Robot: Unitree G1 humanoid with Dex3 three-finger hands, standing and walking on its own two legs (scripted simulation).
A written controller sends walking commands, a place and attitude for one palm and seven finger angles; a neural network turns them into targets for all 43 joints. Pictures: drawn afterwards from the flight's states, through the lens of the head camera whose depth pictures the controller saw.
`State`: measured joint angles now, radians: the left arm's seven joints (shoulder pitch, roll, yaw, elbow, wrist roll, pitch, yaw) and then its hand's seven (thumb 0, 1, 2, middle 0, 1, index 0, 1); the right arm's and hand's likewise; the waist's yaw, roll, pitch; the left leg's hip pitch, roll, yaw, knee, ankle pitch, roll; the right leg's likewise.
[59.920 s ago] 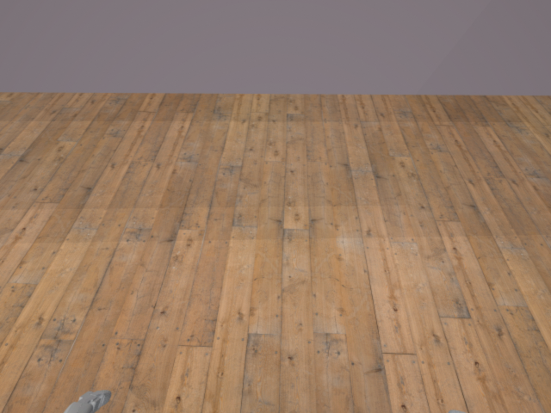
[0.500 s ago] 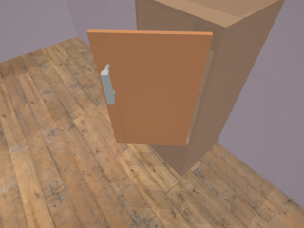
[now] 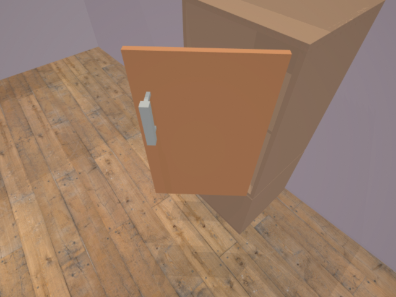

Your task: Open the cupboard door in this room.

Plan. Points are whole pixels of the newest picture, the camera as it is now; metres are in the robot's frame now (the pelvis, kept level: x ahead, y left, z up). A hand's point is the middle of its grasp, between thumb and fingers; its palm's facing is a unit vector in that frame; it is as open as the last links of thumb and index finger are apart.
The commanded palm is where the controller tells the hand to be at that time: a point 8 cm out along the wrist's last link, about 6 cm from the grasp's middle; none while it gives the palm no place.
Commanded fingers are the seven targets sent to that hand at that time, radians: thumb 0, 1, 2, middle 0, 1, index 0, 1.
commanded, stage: come to a stop and stand still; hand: left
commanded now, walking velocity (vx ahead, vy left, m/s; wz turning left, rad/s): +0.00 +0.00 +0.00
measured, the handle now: (149, 119) +0.51 +0.16 +0.06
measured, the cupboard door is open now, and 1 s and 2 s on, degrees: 46 46 46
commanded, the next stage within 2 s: look again from close up in 0.14 s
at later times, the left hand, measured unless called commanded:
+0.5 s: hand out of the picture +0.01 +0.16 -0.18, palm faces +0.02 -0.98 -0.19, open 7.3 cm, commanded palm none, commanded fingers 0.00 0.90 0.90 -0.20 -0.30 -0.20 -0.30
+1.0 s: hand (113, 270) +0.18 +0.18 -0.03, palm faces +0.26 -0.95 -0.17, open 7.5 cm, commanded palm +0.10 +0.22 -0.05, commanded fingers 0.00 0.67 0.80 -0.22 -0.45 -0.22 -0.45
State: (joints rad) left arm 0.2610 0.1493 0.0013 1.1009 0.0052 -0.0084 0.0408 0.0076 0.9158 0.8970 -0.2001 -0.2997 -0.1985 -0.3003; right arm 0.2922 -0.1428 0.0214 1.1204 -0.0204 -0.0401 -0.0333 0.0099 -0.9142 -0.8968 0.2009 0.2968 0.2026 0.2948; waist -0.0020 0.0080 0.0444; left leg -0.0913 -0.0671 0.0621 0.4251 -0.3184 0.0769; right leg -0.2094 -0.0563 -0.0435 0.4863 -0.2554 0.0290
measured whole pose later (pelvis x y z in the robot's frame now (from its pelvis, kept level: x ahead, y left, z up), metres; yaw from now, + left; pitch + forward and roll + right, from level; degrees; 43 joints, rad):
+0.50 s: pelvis +0.00 -0.01 +0.00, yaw +0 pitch -1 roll +0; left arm 0.26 0.15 0.00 1.11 0.01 0.00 0.04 0.01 0.91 0.90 -0.20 -0.30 -0.20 -0.30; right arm 0.26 -0.15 0.01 1.14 -0.02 -0.03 -0.03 0.01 -0.91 -0.90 0.20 0.30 0.20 0.29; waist 0.00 0.00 0.06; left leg -0.07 -0.06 0.07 0.41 -0.32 0.07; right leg -0.19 -0.04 -0.04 0.47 -0.25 0.02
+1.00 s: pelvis -0.01 -0.02 -0.01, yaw +2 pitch +1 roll +1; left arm 0.37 0.19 0.06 0.21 -0.14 -0.06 0.09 0.03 0.88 0.87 -0.20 -0.34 -0.20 -0.34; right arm 0.33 -0.22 -0.01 0.87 0.02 -0.25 -0.05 0.02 -0.92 -0.90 0.20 0.30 0.20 0.30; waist -0.02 0.01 -0.04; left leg -0.20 -0.07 0.03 0.52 -0.33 0.05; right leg -0.31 -0.06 -0.07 0.59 -0.30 0.00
